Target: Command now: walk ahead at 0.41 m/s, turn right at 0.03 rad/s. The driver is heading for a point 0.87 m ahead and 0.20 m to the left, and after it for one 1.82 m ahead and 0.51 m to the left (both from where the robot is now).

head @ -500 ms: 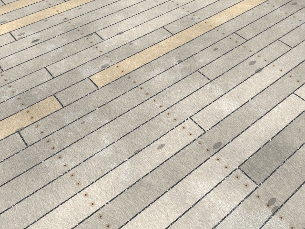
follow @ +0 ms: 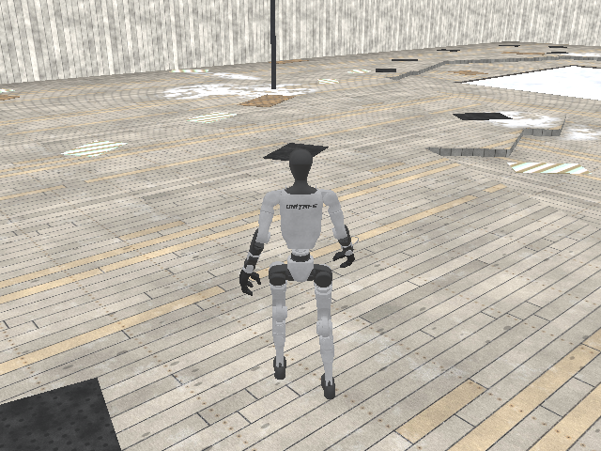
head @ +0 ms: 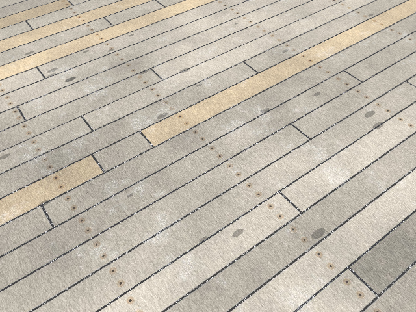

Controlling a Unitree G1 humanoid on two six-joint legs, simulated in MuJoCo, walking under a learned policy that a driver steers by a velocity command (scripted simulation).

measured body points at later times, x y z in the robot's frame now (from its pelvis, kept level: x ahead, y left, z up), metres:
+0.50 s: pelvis +0.23 -0.01 -0.01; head +0.27 -0.02 +0.44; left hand +0.47 +0.21 -0.08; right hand +0.21 -0.30 -0.14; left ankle +0.07 +0.11 -0.74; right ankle +0.39 -0.13 -0.73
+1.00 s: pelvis +0.50 -0.01 -0.01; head +0.53 +0.01 +0.44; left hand +0.46 +0.28 -0.14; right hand +0.74 -0.19 -0.10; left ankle +0.64 +0.16 -0.71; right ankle +0.39 -0.13 -0.74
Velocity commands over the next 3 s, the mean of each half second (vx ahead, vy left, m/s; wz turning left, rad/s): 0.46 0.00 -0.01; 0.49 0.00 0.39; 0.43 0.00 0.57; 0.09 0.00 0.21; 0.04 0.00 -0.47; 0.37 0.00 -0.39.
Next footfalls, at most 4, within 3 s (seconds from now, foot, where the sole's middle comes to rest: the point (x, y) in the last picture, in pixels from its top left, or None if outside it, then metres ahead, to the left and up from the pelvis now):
0.04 left None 0.11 0.12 -0.78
0.52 right None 0.43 -0.13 -0.78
1.08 left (188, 258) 0.68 0.15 -0.78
1.52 right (214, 191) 0.97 0.08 -0.78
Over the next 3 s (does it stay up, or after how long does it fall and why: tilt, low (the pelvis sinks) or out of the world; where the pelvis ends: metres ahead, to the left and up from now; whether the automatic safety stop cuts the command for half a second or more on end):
stays up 1.03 0.15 -0.01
